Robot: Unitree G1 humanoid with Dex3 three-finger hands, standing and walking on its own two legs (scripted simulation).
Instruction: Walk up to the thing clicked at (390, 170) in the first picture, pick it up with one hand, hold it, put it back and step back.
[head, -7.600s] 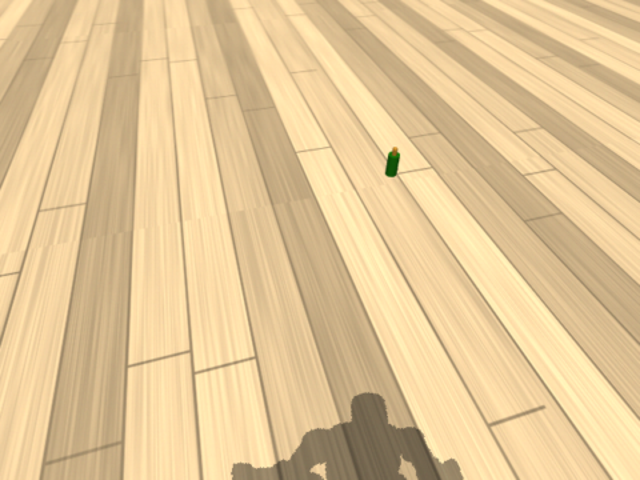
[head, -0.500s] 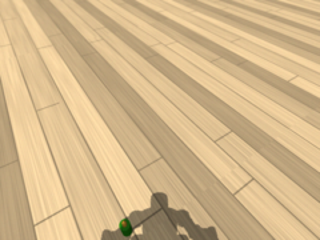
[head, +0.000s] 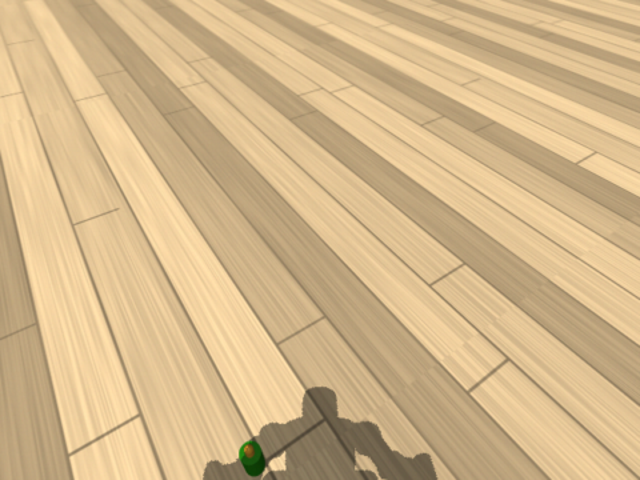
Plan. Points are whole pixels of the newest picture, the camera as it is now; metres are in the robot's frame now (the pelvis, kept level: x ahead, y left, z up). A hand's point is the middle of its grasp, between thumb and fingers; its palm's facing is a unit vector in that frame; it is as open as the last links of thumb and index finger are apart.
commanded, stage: stand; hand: left
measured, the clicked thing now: (251, 456) +0.36 +0.19 -0.70
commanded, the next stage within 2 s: go down in 0.76 s
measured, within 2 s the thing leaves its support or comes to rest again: neither
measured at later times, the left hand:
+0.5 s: hand out of the picture +0.07 +0.25 -0.16, palm faces -0.02 -0.94 -0.34, open 7.4 cm
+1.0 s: hand out of the picture +0.11 +0.25 -0.16, palm faces +0.06 -0.94 -0.32, open 8.7 cm
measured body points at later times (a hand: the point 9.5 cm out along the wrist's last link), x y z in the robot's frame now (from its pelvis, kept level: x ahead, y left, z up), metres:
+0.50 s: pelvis +0.00 +0.00 +0.00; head +0.01 +0.00 +0.45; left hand +0.07 +0.30 -0.13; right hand +0.08 -0.30 -0.13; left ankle +0.00 +0.13 -0.75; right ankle -0.02 -0.13 -0.75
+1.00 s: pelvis -0.02 +0.00 -0.01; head +0.03 +0.00 +0.44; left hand +0.11 +0.30 -0.14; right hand +0.08 -0.29 -0.13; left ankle +0.00 +0.13 -0.75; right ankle -0.02 -0.13 -0.75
